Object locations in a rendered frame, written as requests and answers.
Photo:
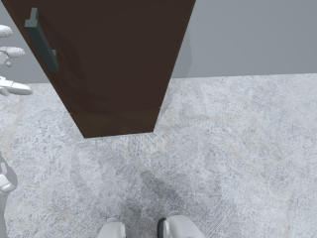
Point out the left robot thigh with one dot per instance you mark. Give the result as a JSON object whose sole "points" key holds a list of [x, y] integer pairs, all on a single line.
{"points": [[112, 230]]}

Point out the cupboard door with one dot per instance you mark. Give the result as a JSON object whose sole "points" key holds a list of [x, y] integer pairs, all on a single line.
{"points": [[112, 55]]}

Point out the robot thigh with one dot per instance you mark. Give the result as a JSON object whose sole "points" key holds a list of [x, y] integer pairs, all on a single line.
{"points": [[112, 230], [179, 226]]}

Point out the robot left hand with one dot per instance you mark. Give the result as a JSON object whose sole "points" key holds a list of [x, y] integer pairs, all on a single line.
{"points": [[9, 86]]}

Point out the handle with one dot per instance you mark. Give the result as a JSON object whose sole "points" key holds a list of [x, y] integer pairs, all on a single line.
{"points": [[40, 41]]}

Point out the left robot upper arm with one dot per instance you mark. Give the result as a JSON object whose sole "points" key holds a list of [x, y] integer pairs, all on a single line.
{"points": [[8, 182]]}

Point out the right robot thigh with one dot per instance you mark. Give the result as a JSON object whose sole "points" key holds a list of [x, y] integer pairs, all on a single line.
{"points": [[179, 226]]}

